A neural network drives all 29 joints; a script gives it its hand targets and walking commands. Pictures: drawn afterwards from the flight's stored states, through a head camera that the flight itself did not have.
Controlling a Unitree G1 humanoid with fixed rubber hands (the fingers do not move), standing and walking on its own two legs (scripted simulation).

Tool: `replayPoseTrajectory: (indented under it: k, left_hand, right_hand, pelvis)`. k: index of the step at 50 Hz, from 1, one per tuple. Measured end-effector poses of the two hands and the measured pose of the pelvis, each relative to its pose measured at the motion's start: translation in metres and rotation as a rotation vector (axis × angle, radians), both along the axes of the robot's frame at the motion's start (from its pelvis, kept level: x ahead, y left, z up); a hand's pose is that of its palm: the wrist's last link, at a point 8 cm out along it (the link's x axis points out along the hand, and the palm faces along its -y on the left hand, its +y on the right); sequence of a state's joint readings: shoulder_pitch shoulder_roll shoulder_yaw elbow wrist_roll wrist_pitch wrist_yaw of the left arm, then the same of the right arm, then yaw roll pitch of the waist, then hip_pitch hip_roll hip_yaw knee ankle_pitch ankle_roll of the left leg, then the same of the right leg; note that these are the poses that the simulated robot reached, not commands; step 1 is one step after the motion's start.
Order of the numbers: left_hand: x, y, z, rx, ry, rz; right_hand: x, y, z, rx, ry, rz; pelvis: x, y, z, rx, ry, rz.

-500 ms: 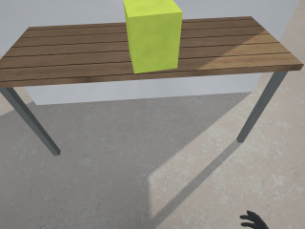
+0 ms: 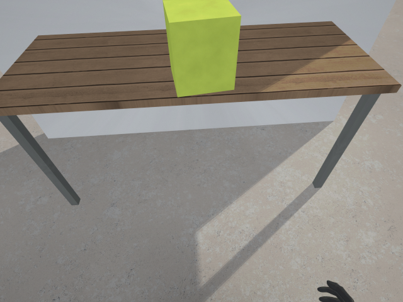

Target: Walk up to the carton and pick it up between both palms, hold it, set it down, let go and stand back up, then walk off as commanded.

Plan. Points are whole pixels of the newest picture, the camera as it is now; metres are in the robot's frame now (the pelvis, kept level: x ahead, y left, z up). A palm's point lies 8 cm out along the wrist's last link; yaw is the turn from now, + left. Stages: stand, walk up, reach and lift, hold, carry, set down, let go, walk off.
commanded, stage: stand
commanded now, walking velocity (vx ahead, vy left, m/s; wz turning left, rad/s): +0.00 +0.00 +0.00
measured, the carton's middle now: (200, 46) +0.90 +0.02 +0.08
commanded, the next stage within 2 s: none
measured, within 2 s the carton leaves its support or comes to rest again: neither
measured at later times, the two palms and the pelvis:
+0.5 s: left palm out of the picture +0.07 +0.28 -0.12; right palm out of the picture +0.12 -0.26 -0.10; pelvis +0.00 +0.00 +0.00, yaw +0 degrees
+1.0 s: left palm out of the picture +0.06 +0.28 -0.12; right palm out of the picture +0.11 -0.26 -0.10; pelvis +0.00 +0.00 +0.00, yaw +0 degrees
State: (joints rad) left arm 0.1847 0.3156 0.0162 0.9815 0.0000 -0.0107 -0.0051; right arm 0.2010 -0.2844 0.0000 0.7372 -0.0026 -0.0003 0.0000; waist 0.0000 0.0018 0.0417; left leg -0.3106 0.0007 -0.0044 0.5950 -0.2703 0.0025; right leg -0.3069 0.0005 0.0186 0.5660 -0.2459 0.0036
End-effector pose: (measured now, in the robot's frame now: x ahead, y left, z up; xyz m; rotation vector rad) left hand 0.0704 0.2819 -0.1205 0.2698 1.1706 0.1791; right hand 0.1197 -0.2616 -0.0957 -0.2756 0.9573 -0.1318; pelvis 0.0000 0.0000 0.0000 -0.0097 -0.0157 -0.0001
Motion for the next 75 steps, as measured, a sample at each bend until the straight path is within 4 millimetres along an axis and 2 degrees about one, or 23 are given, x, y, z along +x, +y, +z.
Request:
replayPoseTrajectory:
  k: [75]
  left_hand:
    - [-0.0076, 0.0009, -0.0004, 0.0, 0.022, 0.012]
  right_hand:
    - [-0.0073, -0.002, -0.0021, 0.0, 0.025, -0.012]
  pelvis:
    - [-0.0004, -0.0002, 0.0017, 0.0, 0.007, 0.0]
